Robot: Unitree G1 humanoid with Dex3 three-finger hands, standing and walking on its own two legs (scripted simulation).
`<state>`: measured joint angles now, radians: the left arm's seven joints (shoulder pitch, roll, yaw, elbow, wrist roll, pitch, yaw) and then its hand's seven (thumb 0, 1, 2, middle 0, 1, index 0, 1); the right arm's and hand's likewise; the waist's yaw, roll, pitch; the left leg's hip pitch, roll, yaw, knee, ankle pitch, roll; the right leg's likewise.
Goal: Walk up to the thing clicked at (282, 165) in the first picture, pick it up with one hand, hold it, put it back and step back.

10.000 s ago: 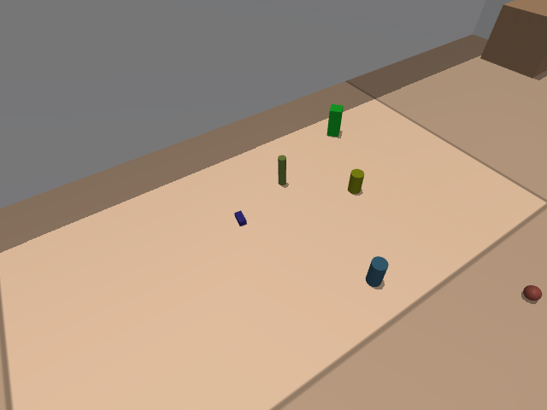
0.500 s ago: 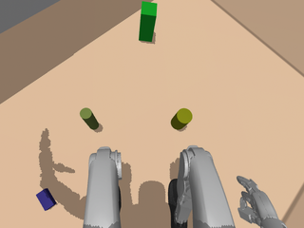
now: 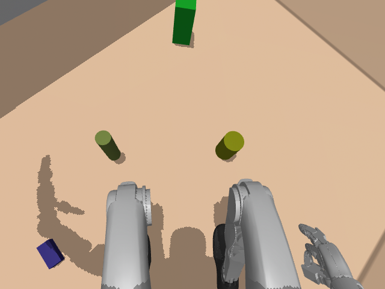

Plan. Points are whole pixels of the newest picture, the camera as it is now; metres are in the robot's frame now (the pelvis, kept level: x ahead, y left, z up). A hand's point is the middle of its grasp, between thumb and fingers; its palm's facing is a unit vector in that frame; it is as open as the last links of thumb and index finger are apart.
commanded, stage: go down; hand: left
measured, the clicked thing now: (109, 147) +0.46 +0.24 -0.31
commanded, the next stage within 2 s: approach in 0.26 s
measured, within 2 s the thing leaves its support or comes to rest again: neither
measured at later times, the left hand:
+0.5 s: hand out of the picture +0.37 +0.42 -0.01, palm faces +0.21 -0.97 -0.07, open 17.5 cm
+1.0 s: hand (61, 152) +0.41 +0.33 -0.22, palm faces +0.12 -0.99 +0.03, open 17.5 cm
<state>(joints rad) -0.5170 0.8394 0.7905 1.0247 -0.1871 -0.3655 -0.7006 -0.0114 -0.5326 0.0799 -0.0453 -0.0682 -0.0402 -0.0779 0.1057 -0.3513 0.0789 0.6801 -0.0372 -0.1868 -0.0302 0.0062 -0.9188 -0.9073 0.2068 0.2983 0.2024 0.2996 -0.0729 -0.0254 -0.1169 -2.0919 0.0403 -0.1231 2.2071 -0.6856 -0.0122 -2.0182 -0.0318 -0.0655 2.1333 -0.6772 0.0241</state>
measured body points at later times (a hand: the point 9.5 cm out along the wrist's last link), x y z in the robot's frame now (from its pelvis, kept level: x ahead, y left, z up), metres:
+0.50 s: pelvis +0.00 +0.00 -0.02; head +0.21 +0.07 +0.37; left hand +0.36 +0.47 -0.01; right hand +0.16 -0.28 -0.12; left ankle +0.08 +0.13 -0.36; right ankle +0.10 -0.13 -0.36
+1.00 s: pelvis -0.01 +0.01 -0.10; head +0.23 +0.13 +0.26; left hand +0.40 +0.39 -0.22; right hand +0.14 -0.27 -0.16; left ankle +0.08 +0.13 -0.36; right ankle +0.10 -0.13 -0.36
